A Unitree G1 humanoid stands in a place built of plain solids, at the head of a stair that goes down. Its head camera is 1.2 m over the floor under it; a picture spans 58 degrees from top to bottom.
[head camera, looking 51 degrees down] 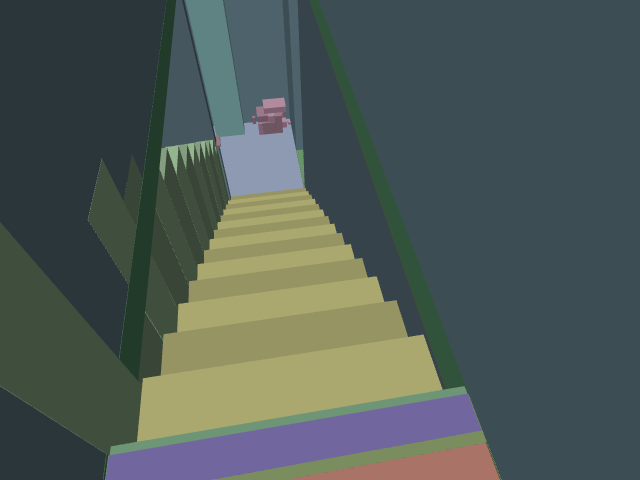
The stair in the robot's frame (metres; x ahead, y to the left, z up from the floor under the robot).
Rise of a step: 0.19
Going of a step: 0.26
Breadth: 0.96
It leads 9 degrees to the left of straight ahead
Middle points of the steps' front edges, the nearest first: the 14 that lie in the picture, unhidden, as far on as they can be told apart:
0.37 0.07 0.00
0.62 0.11 -0.19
0.87 0.15 -0.38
1.13 0.19 -0.57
1.38 0.24 -0.76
1.63 0.28 -0.95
1.88 0.32 -1.14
2.14 0.36 -1.33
2.39 0.40 -1.52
2.64 0.44 -1.71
2.89 0.49 -1.90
3.15 0.53 -2.09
3.40 0.57 -2.28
3.65 0.61 -2.47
